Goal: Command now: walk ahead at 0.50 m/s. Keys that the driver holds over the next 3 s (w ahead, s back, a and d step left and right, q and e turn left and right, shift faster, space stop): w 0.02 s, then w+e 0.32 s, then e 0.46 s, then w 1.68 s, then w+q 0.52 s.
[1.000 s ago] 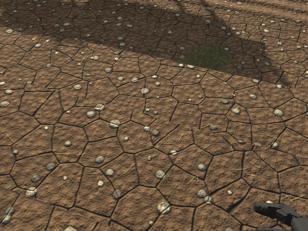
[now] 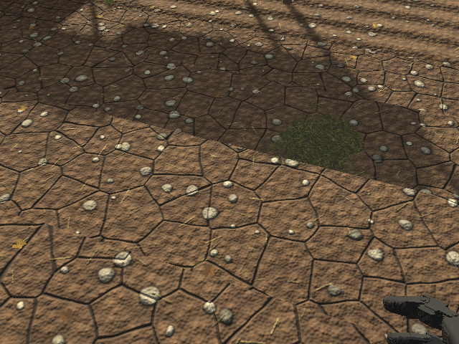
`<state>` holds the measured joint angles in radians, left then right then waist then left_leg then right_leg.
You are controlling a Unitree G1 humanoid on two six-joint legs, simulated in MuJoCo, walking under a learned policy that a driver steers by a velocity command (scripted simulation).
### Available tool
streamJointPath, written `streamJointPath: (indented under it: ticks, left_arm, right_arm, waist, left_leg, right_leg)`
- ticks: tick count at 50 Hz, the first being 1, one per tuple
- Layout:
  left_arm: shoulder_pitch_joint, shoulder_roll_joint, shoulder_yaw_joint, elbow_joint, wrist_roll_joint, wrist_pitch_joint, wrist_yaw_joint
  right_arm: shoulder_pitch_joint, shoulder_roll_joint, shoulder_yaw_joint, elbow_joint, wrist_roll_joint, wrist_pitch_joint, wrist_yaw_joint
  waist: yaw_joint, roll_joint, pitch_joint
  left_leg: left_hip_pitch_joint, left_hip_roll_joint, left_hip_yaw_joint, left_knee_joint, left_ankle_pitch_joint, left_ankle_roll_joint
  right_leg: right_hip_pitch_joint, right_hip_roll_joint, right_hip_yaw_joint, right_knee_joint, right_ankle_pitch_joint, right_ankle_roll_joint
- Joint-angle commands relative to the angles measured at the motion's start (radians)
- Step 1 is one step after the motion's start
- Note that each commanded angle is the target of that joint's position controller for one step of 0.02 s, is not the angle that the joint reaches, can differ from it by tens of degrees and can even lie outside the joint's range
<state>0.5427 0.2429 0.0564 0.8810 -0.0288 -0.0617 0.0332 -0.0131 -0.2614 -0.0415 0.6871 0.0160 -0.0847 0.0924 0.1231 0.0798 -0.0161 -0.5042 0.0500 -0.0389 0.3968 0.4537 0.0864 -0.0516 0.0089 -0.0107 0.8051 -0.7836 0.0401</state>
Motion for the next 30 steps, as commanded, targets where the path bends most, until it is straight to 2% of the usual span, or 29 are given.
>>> streamJointPath:
  ticks: [1,2,3,4,5,6,7,8,9,10,11,12,14,16,18,20,21,22,23,25,26,27,28,29,30]
  left_arm:
    - [0.000,0.100,0.023,-0.011,-0.002,0.024,0.005]
    - [-0.006,0.107,0.028,-0.010,-0.002,0.025,-0.003]
    - [0.018,0.057,0.026,-0.007,0.000,0.009,-0.014]
    - [0.167,0.032,0.004,-0.013,-0.016,-0.014,-0.037]
    - [0.152,0.094,0.006,-0.037,-0.034,-0.038,-0.047]
    - [0.041,0.123,0.016,-0.108,-0.061,-0.053,-0.042]
    - [-0.101,0.139,0.024,-0.120,-0.050,-0.044,0.000]
    - [-0.119,0.128,0.022,-0.126,-0.042,-0.016,0.019]
    - [-0.089,0.094,0.020,-0.102,-0.006,0.013,0.022]
    - [-0.086,0.073,0.023,-0.095,0.010,0.025,0.020]
    - [-0.107,0.057,0.025,-0.099,0.007,0.030,0.016]
    - [-0.145,0.053,0.025,-0.117,0.009,0.028,0.013]
    - [-0.222,0.050,0.025,-0.151,0.008,0.022,-0.001]
    - [-0.286,0.027,0.020,-0.167,0.010,0.019,-0.018]
    - [-0.361,0.008,0.015,-0.196,0.012,0.021,-0.035]
    - [-0.425,-0.010,0.011,-0.231,0.026,0.026,-0.053]
    - [-0.450,-0.015,0.010,-0.251,0.026,0.029,-0.063]
    - [-0.481,0.002,0.017,-0.277,0.021,0.033,-0.072]
    - [-0.481,0.017,0.023,-0.295,0.026,0.031,-0.084]
    - [-0.399,0.058,0.041,-0.298,0.026,0.031,-0.096]
    - [-0.285,0.100,0.061,-0.274,0.028,0.030,-0.094]
    - [-0.179,0.188,0.089,-0.265,0.036,0.032,-0.073]
    - [-0.222,0.279,0.093,-0.288,0.027,0.034,-0.059]
    - [-0.187,0.248,0.080,-0.318,0.036,0.034,-0.066]
    - [-0.250,0.206,0.070,-0.337,0.037,0.038,-0.068]
  right_arm:
    - [0.158,-0.059,-0.023,0.052,-0.012,-0.007,-0.013]
    - [0.341,-0.090,-0.040,0.110,-0.027,-0.004,-0.023]
    - [0.490,-0.113,-0.043,0.156,-0.039,0.002,-0.027]
    - [0.509,-0.175,-0.050,0.154,-0.026,0.005,-0.027]
    - [0.533,-0.182,-0.066,0.148,-0.013,0.030,-0.033]
    - [0.483,-0.249,-0.089,0.156,-0.012,0.038,-0.040]
    - [0.363,-0.160,-0.065,0.120,-0.033,0.032,-0.056]
    - [0.269,-0.130,-0.049,0.119,-0.044,0.016,-0.061]
    - [0.210,-0.082,-0.034,0.122,-0.046,-0.001,-0.059]
    - [0.204,-0.059,-0.031,0.136,-0.040,-0.011,-0.056]
    - [0.211,-0.067,-0.033,0.148,-0.044,-0.022,-0.062]
    - [0.221,-0.073,-0.035,0.158,-0.041,-0.029,-0.070]
    - [0.274,-0.085,-0.043,0.184,-0.035,-0.030,-0.092]
    - [0.297,-0.084,-0.046,0.197,-0.025,-0.016,-0.108]
    - [0.313,-0.077,-0.044,0.211,-0.018,-0.002,-0.117]
    - [0.320,-0.088,-0.043,0.217,-0.015,0.015,-0.130]
    - [0.330,-0.099,-0.044,0.219,-0.013,0.024,-0.134]
    - [0.326,-0.120,-0.050,0.215,-0.008,0.032,-0.134]
    - [0.312,-0.144,-0.057,0.210,-0.003,0.042,-0.137]
    - [0.290,-0.183,-0.071,0.196,0.004,0.060,-0.146]
    - [0.264,-0.187,-0.072,0.187,0.010,0.064,-0.149]
    - [0.275,-0.180,-0.068,0.173,-0.007,0.060,-0.150]
    - [0.394,-0.061,-0.031,0.142,-0.072,0.047,-0.122]
    - [0.378,-0.115,-0.032,0.134,-0.040,0.030,-0.095]
    - [0.261,-0.150,-0.041,0.102,-0.003,0.033,-0.091]
  waist:
    - [-0.110,-0.101,0.046]
    - [-0.202,-0.079,-0.026]
    - [-0.252,0.065,-0.140]
    - [-0.194,0.254,-0.288]
    - [-0.232,0.246,-0.378]
    - [-0.196,0.184,-0.343]
    - [-0.179,-0.003,-0.253]
    - [-0.122,0.026,-0.146]
    - [-0.072,-0.029,-0.060]
    - [-0.062,-0.020,-0.015]
    - [-0.058,-0.009,-0.003]
    - [-0.070,0.007,0.014]
    - [-0.093,0.011,0.010]
    - [-0.117,-0.016,0.015]
    - [-0.135,-0.037,0.047]
    - [-0.151,-0.038,0.064]
    - [-0.158,-0.035,0.061]
    - [-0.159,-0.030,0.065]
    - [-0.152,-0.025,0.053]
    - [-0.105,0.007,-0.004]
    - [-0.041,-0.014,-0.060]
    - [0.007,-0.115,-0.143]
    - [-0.115,-0.353,-0.262]
    - [-0.054,-0.293,-0.457]
    - [-0.038,-0.206,-0.353]
  left_leg:
    - [0.151,0.042,0.003,-0.160,0.026,0.004]
    - [0.448,0.057,0.011,-0.122,0.036,0.022]
    - [0.810,0.163,-0.086,0.078,0.256,0.075]
    - [1.087,0.276,-0.143,0.397,0.497,0.099]
    - [1.079,0.319,-0.260,0.351,0.327,0.157]
    - [0.948,0.392,-0.398,0.141,-0.330,0.255]
    - [0.703,0.391,-0.481,-0.046,-0.685,0.230]
    - [0.484,0.417,-0.509,-0.088,-0.583,0.248]
    - [0.305,0.361,-0.407,-0.074,-0.402,0.215]
    - [0.223,0.309,-0.294,-0.085,-0.372,0.181]
    - [0.183,0.272,-0.235,-0.115,-0.387,0.158]
    - [0.199,0.258,-0.188,-0.128,-0.329,0.150]
    - [0.265,0.239,-0.107,-0.140,-0.212,0.124]
    - [0.345,0.211,-0.019,-0.144,-0.154,0.088]
    - [0.369,0.183,0.064,-0.136,-0.098,0.045]
    - [0.376,0.168,0.135,-0.098,-0.001,0.016]
    - [0.390,0.174,0.152,-0.076,0.025,0.010]
    - [0.414,0.181,0.160,-0.055,0.042,0.007]
    - [0.440,0.185,0.170,-0.015,0.106,0.009]
    - [0.482,0.191,0.178,0.125,0.263,0.000]
    - [0.463,0.165,0.196,0.281,0.234,-0.023]
    - [0.304,0.090,0.219,0.578,-0.044,-0.077]
    - [-0.053,-0.091,0.164,0.955,-1.085,-0.138]
    - [-0.141,-0.113,-0.066,1.090,-1.149,-0.130]
    - [-0.203,-0.072,-0.082,1.078,-1.063,-0.117]
  right_leg:
    - [-0.029,-0.133,0.126,0.209,0.614,-0.139]
    - [-0.206,-0.082,0.101,0.459,0.594,-0.117]
    - [-0.537,0.032,0.088,0.879,0.046,-0.067]
    - [-0.800,-0.001,0.212,1.022,-0.028,-0.063]
    - [-0.878,-0.029,0.251,1.043,0.004,-0.046]
    - [-0.965,-0.042,0.203,0.907,0.216,-0.039]
    - [-0.928,-0.087,0.158,0.832,0.413,-0.052]
    - [-0.856,-0.108,0.159,0.757,0.523,-0.041]
    - [-0.748,-0.137,0.184,0.666,0.545,-0.010]
    - [-0.692,-0.153,0.202,0.552,0.539,-0.001]
    - [-0.651,-0.159,0.204,0.479,0.549,0.003]
    - [-0.672,-0.160,0.204,0.403,0.586,0.003]
    - [-0.683,-0.141,0.205,0.274,0.682,-0.015]
    - [-0.696,-0.117,0.175,0.144,0.783,-0.047]
    - [-0.667,-0.086,0.114,0.014,0.868,-0.072]
    - [-0.611,-0.056,0.028,-0.071,0.891,-0.076]
    - [-0.585,-0.043,0.003,-0.092,0.876,-0.078]
    - [-0.584,-0.037,-0.006,-0.118,0.822,-0.086]
    - [-0.555,-0.019,-0.029,-0.145,0.773,-0.101]
    - [-0.442,0.027,-0.063,-0.185,0.668,-0.134]
    - [-0.292,0.050,-0.059,-0.271,0.731,-0.162]
    - [-0.046,-0.036,0.096,-0.307,1.107,-0.220]
    - [0.278,-0.282,0.451,-0.224,1.536,-0.396]
    - [0.349,-0.362,0.670,-0.322,1.312,-0.493]
    - [0.258,-0.322,0.584,-0.370,1.173,-0.444]
